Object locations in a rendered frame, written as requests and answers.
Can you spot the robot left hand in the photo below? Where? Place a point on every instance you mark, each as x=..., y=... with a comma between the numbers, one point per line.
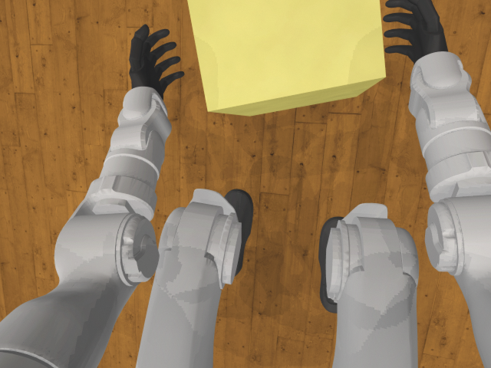
x=142, y=61

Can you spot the robot right foot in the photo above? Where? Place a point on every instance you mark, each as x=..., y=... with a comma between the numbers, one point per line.
x=328, y=303

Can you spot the robot right forearm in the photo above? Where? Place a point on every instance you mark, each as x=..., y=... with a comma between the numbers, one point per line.
x=454, y=137

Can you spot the robot right hand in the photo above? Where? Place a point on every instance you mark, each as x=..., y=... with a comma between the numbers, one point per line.
x=426, y=35

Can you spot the right robot shin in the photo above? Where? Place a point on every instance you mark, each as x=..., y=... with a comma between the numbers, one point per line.
x=408, y=248

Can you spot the right robot upper arm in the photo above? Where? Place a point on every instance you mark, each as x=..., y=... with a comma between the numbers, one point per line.
x=458, y=240

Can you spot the carton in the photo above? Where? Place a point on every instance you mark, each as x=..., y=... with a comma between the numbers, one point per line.
x=262, y=56

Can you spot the left robot upper arm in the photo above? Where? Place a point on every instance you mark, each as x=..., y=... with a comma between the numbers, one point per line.
x=100, y=260

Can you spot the robot left forearm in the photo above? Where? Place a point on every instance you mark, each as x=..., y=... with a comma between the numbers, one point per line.
x=132, y=166

